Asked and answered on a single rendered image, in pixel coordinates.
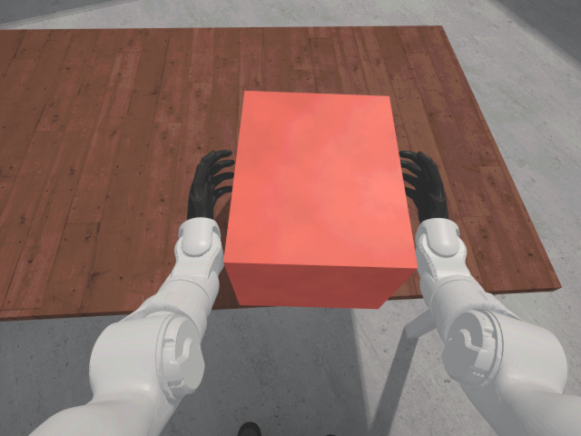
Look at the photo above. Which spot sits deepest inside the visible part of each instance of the carton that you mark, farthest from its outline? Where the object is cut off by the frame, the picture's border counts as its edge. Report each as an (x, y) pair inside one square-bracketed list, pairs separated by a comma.
[(319, 214)]

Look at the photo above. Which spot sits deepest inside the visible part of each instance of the robot left upper arm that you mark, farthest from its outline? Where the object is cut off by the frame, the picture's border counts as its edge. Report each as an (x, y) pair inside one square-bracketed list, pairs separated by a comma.
[(140, 371)]

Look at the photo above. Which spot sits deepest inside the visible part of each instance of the robot left forearm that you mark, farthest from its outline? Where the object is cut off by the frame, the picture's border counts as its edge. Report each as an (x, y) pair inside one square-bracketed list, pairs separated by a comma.
[(192, 287)]

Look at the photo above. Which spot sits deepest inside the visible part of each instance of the left robot hand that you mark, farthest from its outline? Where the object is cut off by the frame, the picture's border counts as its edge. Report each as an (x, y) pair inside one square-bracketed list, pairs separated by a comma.
[(203, 197)]

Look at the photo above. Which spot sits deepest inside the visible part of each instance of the robot right upper arm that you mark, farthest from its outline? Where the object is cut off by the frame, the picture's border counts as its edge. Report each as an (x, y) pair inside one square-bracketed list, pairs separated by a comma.
[(514, 373)]

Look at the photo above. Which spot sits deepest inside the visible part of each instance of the table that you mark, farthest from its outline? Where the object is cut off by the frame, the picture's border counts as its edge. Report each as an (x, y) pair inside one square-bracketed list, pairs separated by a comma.
[(101, 132)]

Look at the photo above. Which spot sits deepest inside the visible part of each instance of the robot right forearm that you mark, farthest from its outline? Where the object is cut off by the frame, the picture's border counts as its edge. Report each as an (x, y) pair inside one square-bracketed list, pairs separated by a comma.
[(447, 286)]

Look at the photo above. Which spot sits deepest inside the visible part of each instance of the right robot hand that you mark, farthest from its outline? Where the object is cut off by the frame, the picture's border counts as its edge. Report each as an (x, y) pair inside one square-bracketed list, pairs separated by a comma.
[(429, 196)]

